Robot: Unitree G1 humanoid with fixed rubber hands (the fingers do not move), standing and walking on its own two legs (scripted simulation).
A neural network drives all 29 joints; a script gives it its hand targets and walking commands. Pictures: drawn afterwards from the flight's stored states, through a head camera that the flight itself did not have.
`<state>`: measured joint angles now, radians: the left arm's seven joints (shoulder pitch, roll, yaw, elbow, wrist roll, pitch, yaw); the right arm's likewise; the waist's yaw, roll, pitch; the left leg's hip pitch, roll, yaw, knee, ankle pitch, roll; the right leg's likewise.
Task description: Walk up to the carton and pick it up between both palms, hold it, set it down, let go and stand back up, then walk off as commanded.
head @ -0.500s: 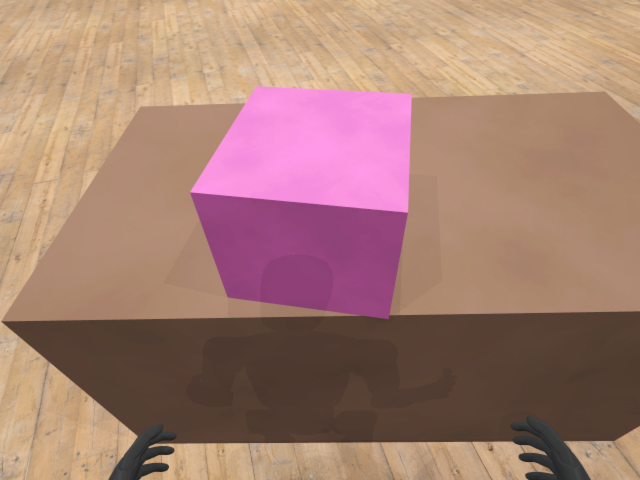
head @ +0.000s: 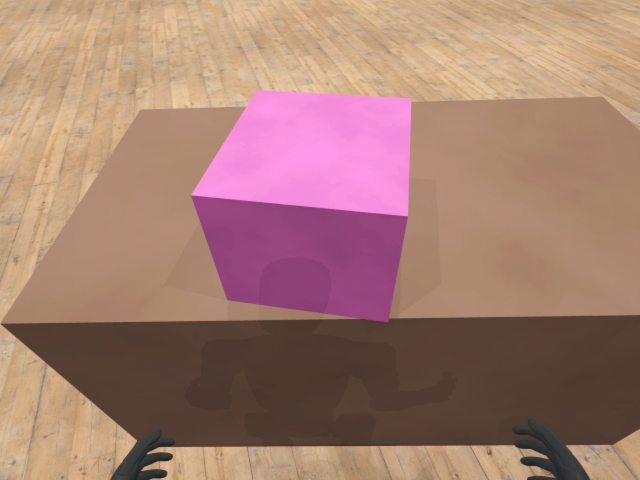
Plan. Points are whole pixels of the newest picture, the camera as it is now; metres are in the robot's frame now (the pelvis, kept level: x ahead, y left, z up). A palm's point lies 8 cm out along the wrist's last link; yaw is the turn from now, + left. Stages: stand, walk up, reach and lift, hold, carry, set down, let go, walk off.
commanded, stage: walk up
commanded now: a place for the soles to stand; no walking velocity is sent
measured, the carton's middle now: (318, 199) +0.55 +0.03 +0.04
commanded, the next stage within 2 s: none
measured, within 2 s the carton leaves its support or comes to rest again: neither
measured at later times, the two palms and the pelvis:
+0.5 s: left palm out of the picture +0.11 +0.33 -0.09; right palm (535, 439) +0.21 -0.25 -0.06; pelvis +0.04 +0.04 +0.00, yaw +2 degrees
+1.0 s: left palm (86, 446) +0.20 +0.35 -0.11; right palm (520, 437) +0.21 -0.23 -0.06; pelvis +0.09 +0.06 -0.01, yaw +2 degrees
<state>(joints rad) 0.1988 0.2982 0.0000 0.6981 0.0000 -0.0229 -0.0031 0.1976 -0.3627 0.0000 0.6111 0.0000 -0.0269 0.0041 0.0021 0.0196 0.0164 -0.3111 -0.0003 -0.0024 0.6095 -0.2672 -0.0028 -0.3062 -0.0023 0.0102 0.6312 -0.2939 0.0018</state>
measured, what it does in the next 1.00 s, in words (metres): walks ahead: right foot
